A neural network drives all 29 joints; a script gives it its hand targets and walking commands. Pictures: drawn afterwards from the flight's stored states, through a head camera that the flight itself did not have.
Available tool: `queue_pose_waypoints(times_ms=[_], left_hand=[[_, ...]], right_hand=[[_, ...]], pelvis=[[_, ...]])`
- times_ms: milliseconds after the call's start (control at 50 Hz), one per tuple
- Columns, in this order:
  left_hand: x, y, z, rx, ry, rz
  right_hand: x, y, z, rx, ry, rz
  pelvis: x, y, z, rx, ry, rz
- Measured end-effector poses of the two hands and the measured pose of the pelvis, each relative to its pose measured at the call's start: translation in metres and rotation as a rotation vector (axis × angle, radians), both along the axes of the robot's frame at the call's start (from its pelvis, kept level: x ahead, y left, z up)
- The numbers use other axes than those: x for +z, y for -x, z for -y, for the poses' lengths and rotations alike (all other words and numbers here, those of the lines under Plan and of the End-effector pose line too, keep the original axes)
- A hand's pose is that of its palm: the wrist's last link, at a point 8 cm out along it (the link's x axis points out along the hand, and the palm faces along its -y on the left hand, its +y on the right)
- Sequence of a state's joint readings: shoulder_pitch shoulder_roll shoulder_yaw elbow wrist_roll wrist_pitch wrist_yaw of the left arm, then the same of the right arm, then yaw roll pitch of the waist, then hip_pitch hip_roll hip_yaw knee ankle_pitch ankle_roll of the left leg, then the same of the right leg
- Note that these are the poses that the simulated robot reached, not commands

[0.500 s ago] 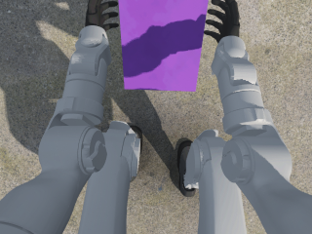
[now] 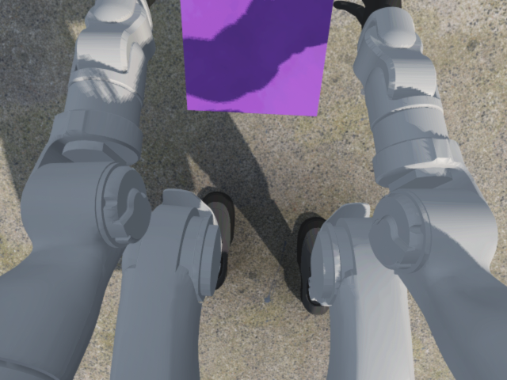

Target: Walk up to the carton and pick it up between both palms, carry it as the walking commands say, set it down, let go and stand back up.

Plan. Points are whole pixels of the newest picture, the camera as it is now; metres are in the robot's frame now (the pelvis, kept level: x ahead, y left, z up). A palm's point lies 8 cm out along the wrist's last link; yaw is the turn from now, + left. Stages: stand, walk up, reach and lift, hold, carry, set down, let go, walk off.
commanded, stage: set down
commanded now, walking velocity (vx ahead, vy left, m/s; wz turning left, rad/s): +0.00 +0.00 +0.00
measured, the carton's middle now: (257, 12) +0.57 +0.07 -0.25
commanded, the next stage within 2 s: none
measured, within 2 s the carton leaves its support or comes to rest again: rests again in 1.76 s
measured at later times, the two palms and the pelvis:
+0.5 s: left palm out of the picture +0.55 +0.21 -0.16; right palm (379, 5) +0.56 -0.08 -0.16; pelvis +0.01 +0.00 +0.00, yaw +0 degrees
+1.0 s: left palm out of the picture +0.56 +0.21 -0.16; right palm (378, 2) +0.57 -0.08 -0.17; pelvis +0.02 +0.00 -0.01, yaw +0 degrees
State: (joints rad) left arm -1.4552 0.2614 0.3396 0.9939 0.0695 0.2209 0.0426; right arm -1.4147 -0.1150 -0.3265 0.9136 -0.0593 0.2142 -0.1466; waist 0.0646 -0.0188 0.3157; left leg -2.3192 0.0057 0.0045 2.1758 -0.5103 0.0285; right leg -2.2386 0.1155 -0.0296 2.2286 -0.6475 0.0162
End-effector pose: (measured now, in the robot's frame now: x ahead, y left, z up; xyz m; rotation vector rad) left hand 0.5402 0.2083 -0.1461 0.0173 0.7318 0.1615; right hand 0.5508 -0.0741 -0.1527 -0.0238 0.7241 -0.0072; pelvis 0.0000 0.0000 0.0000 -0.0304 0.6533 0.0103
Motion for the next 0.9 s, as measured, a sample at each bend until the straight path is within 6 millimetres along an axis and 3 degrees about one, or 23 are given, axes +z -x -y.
queue_pose_waypoints(times_ms=[900], left_hand=[[-0.017, -0.014, -0.005, -0.022, 0.054, 0.014]], right_hand=[[-0.016, -0.015, 0.003, 0.033, -0.046, 0.012]], pelvis=[[-0.005, -0.015, 0.002, -0.004, -0.005, -0.011]])
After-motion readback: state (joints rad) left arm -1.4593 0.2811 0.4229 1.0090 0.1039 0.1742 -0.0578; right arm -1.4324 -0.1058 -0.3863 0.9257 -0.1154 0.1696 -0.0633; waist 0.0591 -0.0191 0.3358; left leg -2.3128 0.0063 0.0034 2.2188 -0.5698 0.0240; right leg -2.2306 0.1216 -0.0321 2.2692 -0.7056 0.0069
